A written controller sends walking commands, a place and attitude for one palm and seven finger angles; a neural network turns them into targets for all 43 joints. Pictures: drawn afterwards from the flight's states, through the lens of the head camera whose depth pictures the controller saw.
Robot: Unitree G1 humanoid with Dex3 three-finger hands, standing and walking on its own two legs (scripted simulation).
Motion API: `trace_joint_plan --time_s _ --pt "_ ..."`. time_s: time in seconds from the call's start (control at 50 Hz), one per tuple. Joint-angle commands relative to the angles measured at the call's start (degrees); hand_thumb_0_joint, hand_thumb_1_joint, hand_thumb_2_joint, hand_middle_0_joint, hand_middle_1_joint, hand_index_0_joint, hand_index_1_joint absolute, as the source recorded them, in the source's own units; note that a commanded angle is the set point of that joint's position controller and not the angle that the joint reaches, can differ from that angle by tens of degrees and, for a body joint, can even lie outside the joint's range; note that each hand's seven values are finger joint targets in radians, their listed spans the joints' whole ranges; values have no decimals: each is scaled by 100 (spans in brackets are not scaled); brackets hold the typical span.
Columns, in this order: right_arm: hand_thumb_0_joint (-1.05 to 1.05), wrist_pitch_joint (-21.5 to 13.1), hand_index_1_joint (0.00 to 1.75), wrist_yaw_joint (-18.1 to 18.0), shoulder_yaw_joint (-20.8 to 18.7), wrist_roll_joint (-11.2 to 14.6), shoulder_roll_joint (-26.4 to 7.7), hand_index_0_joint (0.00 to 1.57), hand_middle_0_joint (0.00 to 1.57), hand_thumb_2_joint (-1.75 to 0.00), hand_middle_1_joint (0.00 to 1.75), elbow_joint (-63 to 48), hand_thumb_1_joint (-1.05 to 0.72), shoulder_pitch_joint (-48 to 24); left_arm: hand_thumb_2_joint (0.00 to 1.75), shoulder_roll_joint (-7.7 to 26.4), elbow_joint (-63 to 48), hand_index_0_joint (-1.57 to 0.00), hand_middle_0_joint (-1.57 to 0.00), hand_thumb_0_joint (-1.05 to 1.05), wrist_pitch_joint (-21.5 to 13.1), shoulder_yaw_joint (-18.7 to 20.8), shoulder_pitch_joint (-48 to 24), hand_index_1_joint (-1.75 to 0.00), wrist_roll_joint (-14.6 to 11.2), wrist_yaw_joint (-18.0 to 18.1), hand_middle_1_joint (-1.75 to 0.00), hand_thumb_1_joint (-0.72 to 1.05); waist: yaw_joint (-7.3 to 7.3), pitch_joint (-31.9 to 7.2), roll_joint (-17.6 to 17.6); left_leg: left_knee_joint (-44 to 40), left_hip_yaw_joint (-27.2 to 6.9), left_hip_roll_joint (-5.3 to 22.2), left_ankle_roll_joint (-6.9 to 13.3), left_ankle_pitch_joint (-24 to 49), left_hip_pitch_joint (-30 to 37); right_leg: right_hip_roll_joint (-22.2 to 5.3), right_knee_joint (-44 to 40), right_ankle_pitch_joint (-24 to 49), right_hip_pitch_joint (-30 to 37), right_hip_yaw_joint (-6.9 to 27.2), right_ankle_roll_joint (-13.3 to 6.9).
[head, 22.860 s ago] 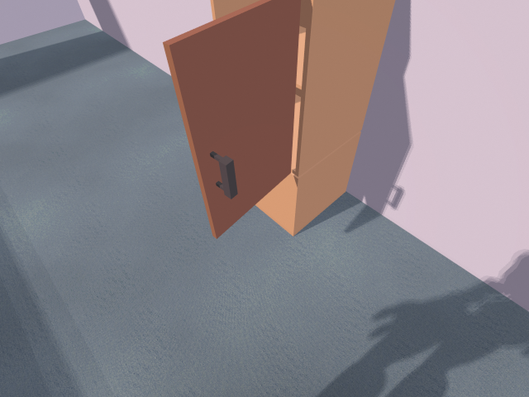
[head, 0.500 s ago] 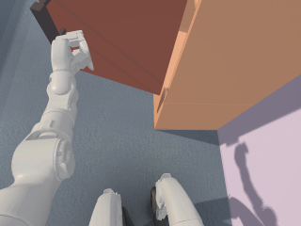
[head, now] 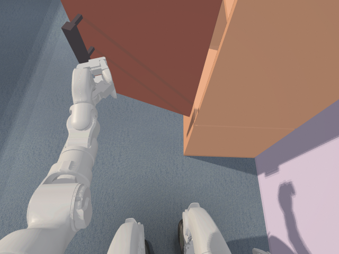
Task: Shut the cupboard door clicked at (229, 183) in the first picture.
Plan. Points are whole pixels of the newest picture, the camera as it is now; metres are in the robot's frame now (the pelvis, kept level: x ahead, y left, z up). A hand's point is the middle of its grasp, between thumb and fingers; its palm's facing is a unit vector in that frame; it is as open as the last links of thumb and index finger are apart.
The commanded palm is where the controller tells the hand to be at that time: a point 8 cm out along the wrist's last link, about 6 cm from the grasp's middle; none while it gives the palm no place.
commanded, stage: draw the hand back to the body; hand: left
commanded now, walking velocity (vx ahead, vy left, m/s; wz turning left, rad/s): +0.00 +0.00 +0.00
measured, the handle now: (81, 40) +0.66 +0.18 +0.03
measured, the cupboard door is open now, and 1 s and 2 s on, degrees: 72 72 72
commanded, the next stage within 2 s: step back with the hand held close in 1.44 s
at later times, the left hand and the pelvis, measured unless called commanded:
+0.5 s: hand (47, 129) +0.34 +0.17 +0.15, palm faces +0.06 -0.98 -0.20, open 3.0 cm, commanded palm +0.31 +0.23 +0.17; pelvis +0.03 +0.00 +0.09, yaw +1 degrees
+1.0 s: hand out of the picture +0.24 +0.26 +0.25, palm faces +0.44 -0.81 -0.39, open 5.6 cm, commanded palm +0.19 +0.30 +0.28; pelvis +0.05 +0.00 +0.11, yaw +2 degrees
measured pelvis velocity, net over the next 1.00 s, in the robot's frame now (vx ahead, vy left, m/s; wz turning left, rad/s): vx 0.05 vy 0.00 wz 0.04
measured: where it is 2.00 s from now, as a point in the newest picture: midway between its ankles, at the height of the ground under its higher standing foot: outside the picture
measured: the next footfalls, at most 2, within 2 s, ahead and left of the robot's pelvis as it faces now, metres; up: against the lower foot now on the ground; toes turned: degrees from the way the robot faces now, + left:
none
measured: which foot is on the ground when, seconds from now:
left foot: down 0.00-1.00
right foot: down 0.00-1.00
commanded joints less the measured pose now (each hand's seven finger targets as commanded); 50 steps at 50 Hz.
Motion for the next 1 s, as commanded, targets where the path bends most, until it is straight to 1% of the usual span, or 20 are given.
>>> trace_joint_plan --time_s 0.0,0.06,0.14,0.18,0.22,0.26,0.28,0.34,0.36,0.38,0.4,0.44,0.46,0.48,0.6,0.64,0.72,0.8,0.9,0.98 --pt "0 -110 30 -145 -396 223 -924 20 20 -90 30 -682 -90 765 90 856 -2265 -130 -130 0 -15 6 -924 -150 -333 -155 -150 90 268 -3297 -265 -1559 -258 -111 -102 2376 1618 145 -1184 2361 3824 315 54" --pt "0 -182 30 -274 -374 313 -904 20 20 -90 30 -743 -90 632 90 821 -2923 -130 -130 0 164 -12 -505 -150 -567 -232 -150 90 271 -2732 -630 -1918 -172 -121 -50 1940 1661 130 -1640 2083 4170 351 102" --pt "0 -345 30 -390 -353 366 -844 20 20 -90 30 -756 -90 417 90 691 -3757 -130 -130 0 120 -236 289 -150 -667 -409 -150 90 401 -2315 -323 -2319 -160 -101 -68 2058 2288 126 -1925 2069 4296 279 69" --pt "0 -402 30 -407 -328 403 -835 20 20 -90 30 -745 -90 292 90 445 -3706 -130 -130 0 231 -505 776 -150 -700 -572 -150 90 384 -1726 -238 -2531 -168 -80 -89 1957 2431 122 -2111 1887 4161 205 57" --pt "0 -459 30 -430 -326 448 -842 20 20 -90 30 -817 -90 186 90 413 -3987 -130 -130 0 349 -617 1063 -150 -762 -729 -150 90 448 -1593 -92 -2709 -193 -84 -93 1988 2705 112 -2256 1780 4255 179 28" --pt "0 -491 30 -460 -309 480 -821 20 20 -90 30 -884 -90 27 90 521 -4221 -127 -127 0 514 -489 1662 -147 -861 -833 -147 90 612 -1542 55 -2858 -204 -72 -116 2267 2977 97 -2336 1966 4436 144 8" --pt "0 -526 30 -459 -288 490 -798 20 20 -90 30 -941 -90 -56 90 413 -4466 -124 -124 0 596 -608 1786 -144 -900 -892 -144 90 617 -1501 65 -2938 -218 -66 -126 2372 3086 87 -2378 2033 4503 116 13" --pt "0 -620 30 -497 -252 525 -778 20 20 -90 30 -1059 -90 -281 90 586 -4958 -116 -116 0 808 -401 2415 -135 -1062 -957 -135 90 756 -1311 -137 -3139 -253 -60 -121 2565 3277 73 -2520 2185 4821 87 22" --pt "0 -445 30 -628 -310 503 -667 20 20 -90 30 -1153 -90 -612 90 1052 -5314 -113 -113 0 1117 -630 2506 -132 -384 -456 -132 90 871 -1558 -298 -3449 -183 -75 -93 2562 3606 -66 -2810 1967 5300 346 4" --pt "0 -404 30 -707 -264 491 -589 20 20 -90 30 -1276 -90 -713 90 769 -5627 -111 -111 0 1352 -751 2662 -129 -366 -207 -129 90 806 -1257 -268 -3609 -160 -78 -80 2438 3676 -92 -3001 1885 5376 320 26" --pt "0 -376 30 -769 -236 496 -601 20 20 -90 30 -1253 -90 -812 90 772 -5765 -108 -108 0 1530 -779 2821 -126 -292 -29 -126 90 832 -1014 -222 -3744 -165 -46 -77 2391 3799 -97 -3138 1817 5424 310 21" --pt "0 -361 30 -879 -156 478 -579 20 20 -90 30 -1198 -90 -931 90 902 -6047 -102 -102 0 1783 -686 3008 -120 -230 209 -120 90 868 -703 -122 -4005 -220 -21 -63 2481 4077 -100 -3369 1858 5604 268 11" --pt "0 -365 30 -922 -132 481 -561 20 20 -90 30 -1165 -90 -975 90 977 -6115 -100 -100 0 1885 -591 3118 -117 -205 292 -117 90 874 -579 -261 -4098 -218 -11 -56 2551 4214 -84 -3480 1914 5695 252 11" --pt "0 -392 30 -949 -104 463 -542 20 20 -90 30 -1168 -90 -1035 90 960 -6354 -97 -97 0 1956 -603 3147 -114 -185 344 -114 90 896 -607 -158 -4206 -204 -16 -57 2653 4397 -97 -3576 2007 5856 247 12" --pt "0 -581 30 -968 27 381 -476 20 20 -90 30 -1039 -90 -1206 90 897 -7024 -81 -81 0 2338 -518 4030 -96 -155 465 -96 90 986 -75 -22 -4771 -217 25 -103 3277 5137 -80 -4122 2419 6337 133 17" --pt "0 -641 30 -946 40 351 -474 20 20 -90 30 -1014 -90 -1224 90 963 -7220 -75 -75 0 2398 -375 4435 -90 -150 470 -90 90 1040 -45 -135 -4887 -215 35 -98 3501 5276 -86 -4241 2592 6550 119 24" --pt "0 -731 30 -872 41 292 -485 20 20 -90 30 -956 -90 -1309 90 1080 -7635 -64 -64 0 2489 -127 5003 -78 -145 480 -78 90 1089 226 -81 -5029 -210 40 -125 3653 5414 -65 -4461 2665 6686 118 26" --pt "0 -832 30 -841 38 263 -444 20 20 -90 30 -944 -90 -1371 90 1326 -8300 -53 -53 0 2455 290 5272 -66 -128 540 -66 90 1153 112 117 -5110 -234 35 -153 3725 5570 -57 -4500 2620 6827 105 35" --pt "0 -989 30 -805 -14 242 -426 20 20 -90 30 -895 -90 -1407 90 1537 -8874 -39 -39 0 2407 756 6013 -51 -152 604 -51 90 1242 176 101 -5083 -216 42 -143 3968 5585 -68 -4518 2770 6907 120 69" --pt "0 -1088 30 -789 -74 249 -442 20 20 -90 30 -828 -90 -1409 90 1711 -9123 -28 -28 0 2332 1149 6503 -39 -171 634 -39 90 1273 352 30 -5116 -193 48 -129 3682 5486 -75 -4569 2531 6827 127 90"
